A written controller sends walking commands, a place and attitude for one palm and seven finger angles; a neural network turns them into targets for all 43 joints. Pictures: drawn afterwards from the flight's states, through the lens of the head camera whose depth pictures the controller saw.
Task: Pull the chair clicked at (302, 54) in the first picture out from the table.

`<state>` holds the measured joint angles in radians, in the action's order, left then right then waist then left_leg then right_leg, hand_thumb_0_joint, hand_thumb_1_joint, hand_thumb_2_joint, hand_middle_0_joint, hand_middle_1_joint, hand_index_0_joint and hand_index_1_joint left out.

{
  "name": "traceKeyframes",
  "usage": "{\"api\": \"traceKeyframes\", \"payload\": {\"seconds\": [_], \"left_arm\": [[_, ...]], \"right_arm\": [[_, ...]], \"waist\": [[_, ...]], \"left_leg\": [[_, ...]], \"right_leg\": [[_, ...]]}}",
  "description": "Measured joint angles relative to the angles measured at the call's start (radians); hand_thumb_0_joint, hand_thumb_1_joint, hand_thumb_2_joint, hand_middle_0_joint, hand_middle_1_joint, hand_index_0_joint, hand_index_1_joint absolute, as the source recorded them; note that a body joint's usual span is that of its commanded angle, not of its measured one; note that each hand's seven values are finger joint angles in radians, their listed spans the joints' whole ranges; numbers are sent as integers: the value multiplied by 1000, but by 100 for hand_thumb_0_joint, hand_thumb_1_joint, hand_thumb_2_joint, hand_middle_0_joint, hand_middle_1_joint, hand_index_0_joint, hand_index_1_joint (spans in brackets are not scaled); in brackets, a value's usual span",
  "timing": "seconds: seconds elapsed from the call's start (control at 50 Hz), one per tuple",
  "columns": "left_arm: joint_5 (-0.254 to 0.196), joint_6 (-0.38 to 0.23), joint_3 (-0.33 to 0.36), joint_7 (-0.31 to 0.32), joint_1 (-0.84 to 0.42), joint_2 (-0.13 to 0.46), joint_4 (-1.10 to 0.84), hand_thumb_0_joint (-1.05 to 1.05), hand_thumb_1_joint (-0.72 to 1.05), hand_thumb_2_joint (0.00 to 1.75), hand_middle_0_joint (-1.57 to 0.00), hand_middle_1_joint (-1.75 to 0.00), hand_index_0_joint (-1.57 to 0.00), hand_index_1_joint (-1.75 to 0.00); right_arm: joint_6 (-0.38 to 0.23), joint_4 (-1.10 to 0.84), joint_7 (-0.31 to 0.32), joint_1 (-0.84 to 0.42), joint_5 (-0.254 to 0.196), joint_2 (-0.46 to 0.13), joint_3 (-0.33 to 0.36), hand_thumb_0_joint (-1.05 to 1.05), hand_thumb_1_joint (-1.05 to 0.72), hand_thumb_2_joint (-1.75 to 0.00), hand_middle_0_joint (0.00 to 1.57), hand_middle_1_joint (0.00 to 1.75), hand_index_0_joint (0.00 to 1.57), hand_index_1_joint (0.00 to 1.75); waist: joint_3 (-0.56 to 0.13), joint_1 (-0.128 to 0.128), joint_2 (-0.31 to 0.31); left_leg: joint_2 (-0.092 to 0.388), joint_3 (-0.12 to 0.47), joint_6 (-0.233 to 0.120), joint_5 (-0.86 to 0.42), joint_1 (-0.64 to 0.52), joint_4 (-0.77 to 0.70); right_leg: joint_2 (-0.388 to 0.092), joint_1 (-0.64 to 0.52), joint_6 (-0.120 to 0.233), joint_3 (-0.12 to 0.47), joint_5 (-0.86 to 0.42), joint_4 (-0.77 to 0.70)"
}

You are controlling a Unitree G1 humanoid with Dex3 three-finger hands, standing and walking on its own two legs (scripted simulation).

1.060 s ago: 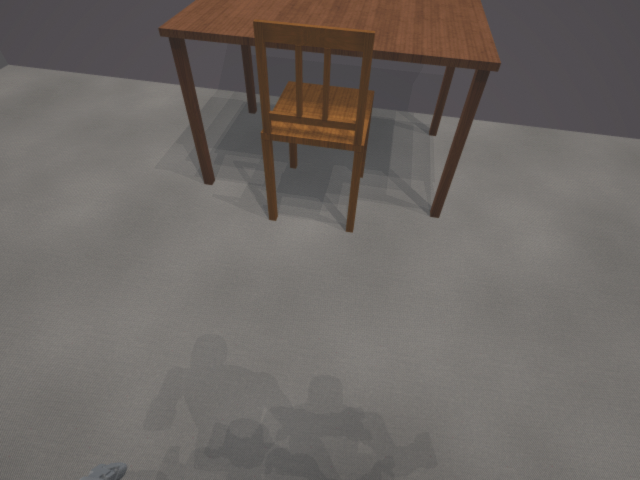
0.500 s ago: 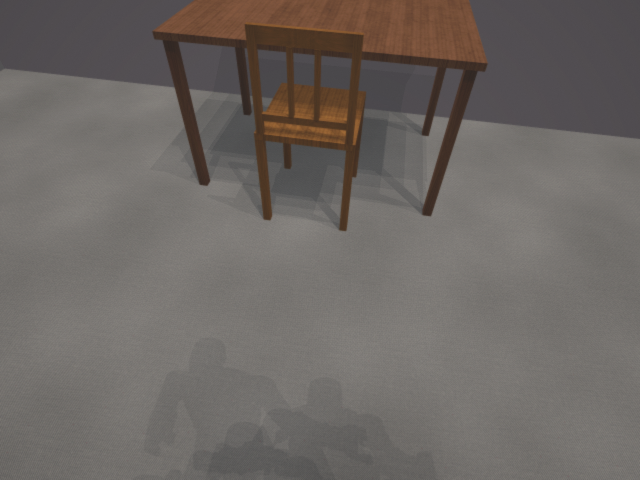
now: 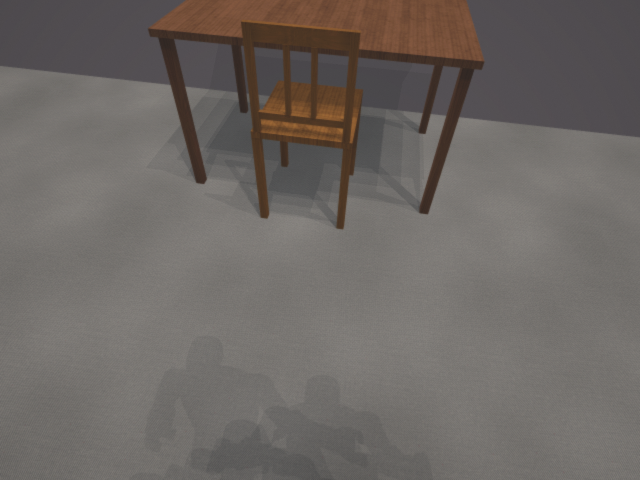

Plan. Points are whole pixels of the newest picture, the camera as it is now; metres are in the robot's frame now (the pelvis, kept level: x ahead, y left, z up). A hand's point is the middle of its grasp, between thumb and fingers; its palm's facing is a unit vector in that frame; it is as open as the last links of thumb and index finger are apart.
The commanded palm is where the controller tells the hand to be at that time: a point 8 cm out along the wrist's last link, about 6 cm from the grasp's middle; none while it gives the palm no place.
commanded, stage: look at it before walking up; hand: left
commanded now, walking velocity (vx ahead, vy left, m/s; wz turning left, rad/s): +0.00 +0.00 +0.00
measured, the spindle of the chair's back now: (287, 81) +1.32 +0.18 -0.12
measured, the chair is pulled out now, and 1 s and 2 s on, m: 0.00 0.00 0.00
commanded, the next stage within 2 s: walk to a spot facing it in 0.38 s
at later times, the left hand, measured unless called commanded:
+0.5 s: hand out of the picture +0.08 +0.24 -0.16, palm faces -0.03 -0.95 -0.32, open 7.4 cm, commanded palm none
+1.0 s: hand (202, 469) +0.18 +0.19 -0.18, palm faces -0.09 -0.98 -0.14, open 7.4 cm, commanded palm none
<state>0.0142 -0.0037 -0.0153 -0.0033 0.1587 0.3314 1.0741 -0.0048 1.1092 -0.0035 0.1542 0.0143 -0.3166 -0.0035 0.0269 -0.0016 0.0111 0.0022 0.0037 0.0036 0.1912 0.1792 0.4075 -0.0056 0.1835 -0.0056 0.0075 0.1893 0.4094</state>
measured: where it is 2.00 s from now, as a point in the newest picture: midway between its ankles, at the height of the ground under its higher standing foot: (329, 392)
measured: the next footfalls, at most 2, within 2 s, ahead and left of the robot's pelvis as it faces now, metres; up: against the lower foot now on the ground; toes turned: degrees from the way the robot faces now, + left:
right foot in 1.14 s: +0.35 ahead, -0.14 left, +0.00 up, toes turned -13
left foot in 1.66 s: +0.54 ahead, +0.10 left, +0.00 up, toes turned +10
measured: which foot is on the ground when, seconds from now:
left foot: down 0.00-1.00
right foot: down 0.00-0.78, up 0.80-1.00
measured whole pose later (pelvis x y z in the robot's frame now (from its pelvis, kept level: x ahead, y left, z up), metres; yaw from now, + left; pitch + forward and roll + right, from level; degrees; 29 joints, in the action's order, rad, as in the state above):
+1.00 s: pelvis +0.14 +0.01 -0.01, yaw -4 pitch +0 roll +0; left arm 0.03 0.01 0.04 -0.03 0.24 0.19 1.06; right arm -0.08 1.18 0.03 0.50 0.03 -0.11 0.01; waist 0.06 -0.03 0.03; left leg 0.02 -0.09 -0.01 0.38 -0.05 0.33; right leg -0.07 0.53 0.02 -0.08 0.31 0.95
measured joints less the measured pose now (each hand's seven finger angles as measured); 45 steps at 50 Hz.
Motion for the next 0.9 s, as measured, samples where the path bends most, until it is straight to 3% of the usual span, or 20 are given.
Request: {"api": "traceKeyframes", "payload": {"seconds": [0.52,0.72,0.78,0.84,0.9], "left_arm": [[0,-2,2,3,0,1,13,0,90,90,-21,-30,-20,-30],[6,8,17,-9,132,-82,10,0,90,90,-20,-30,-20,-30],[5,10,25,-13,185,-105,23,0,90,90,-20,-30,-20,-30],[11,22,30,-13,212,-126,45,0,90,90,-21,-30,-20,-30],[13,17,39,-19,189,-135,45,0,90,90,-21,-30,-20,-29]], "right_arm": [[-3,-3,5,-38,-1,-4,-3,0,-90,-90,21,30,20,30],[4,0,-1,91,14,68,0,0,-90,-90,20,30,20,30],[-11,7,0,137,12,102,4,0,-90,-90,20,30,20,30],[-45,2,11,188,16,136,11,0,-90,-90,20,30,20,30],[-69,11,26,255,13,169,11,0,-90,-90,20,30,20,30]], "waist": [[2,9,-3],[-59,15,-10],[-56,16,16],[-45,3,29],[-16,-22,30]], "left_leg": [[0,0,1,12,-30,-27],[26,-15,-11,178,13,151],[16,-41,-17,192,-9,168],[13,-78,-26,224,-52,140],[14,-86,-28,207,-119,58]], "right_leg": [[0,-27,0,0,15,-21],[17,-20,6,0,121,75],[5,-14,9,20,177,136],[1,87,30,2,255,396],[-15,212,31,-39,245,602]]}}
